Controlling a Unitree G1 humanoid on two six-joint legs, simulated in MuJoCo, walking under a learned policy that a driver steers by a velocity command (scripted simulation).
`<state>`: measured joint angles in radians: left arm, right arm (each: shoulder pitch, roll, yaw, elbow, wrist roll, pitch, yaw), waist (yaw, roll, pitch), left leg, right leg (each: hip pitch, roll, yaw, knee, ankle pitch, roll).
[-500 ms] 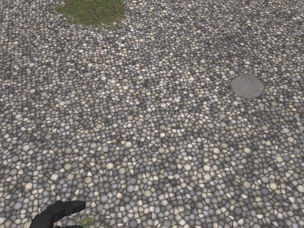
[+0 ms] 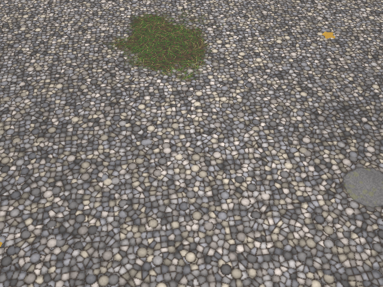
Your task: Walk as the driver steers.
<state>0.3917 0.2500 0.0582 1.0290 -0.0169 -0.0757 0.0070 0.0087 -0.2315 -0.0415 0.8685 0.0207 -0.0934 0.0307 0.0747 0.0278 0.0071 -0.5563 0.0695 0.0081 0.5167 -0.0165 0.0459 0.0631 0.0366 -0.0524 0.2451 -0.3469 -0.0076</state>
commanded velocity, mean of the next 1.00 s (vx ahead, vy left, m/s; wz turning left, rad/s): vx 0.50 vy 0.00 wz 0.13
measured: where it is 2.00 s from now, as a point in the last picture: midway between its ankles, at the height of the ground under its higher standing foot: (164, 142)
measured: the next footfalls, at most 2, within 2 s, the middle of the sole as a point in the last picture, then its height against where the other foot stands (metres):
left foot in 0.04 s outside the picture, level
right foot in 0.58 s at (245, 280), level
